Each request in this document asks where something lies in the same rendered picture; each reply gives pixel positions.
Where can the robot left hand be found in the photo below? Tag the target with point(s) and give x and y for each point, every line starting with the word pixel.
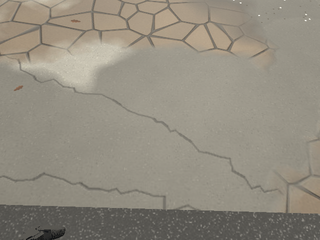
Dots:
pixel 43 233

